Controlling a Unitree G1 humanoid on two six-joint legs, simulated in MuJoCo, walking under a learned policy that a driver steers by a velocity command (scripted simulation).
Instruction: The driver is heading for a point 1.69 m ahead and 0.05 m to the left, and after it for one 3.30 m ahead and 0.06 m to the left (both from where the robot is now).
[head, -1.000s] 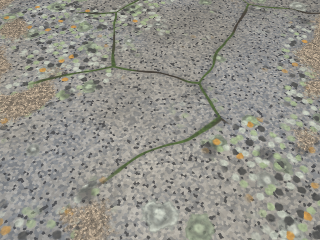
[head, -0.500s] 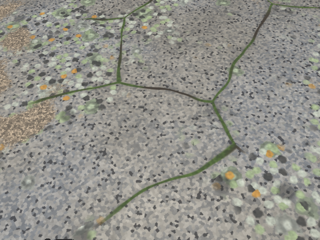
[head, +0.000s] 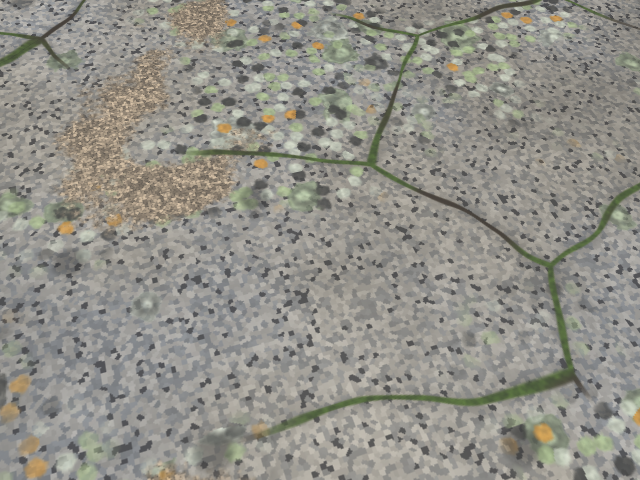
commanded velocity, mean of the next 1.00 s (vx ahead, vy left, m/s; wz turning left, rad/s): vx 0.01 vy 0.00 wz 0.30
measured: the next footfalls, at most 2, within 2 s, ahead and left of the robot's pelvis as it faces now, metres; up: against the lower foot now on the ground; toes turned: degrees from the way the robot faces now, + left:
right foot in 0.28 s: +0.08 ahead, -0.14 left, +0.00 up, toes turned +15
left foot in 0.62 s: +0.00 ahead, +0.11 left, +0.00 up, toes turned +13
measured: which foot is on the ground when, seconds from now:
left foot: down 0.00-0.28, up 0.30-0.60, down 0.62-1.00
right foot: up 0.00-0.26, down 0.28-1.00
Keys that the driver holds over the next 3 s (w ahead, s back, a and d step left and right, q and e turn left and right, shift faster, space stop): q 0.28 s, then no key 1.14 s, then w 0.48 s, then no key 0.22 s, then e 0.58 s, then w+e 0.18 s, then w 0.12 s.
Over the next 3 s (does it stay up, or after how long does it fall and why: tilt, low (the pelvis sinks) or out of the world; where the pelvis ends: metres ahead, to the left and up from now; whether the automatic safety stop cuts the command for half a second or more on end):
stays up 0.38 0.04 0.00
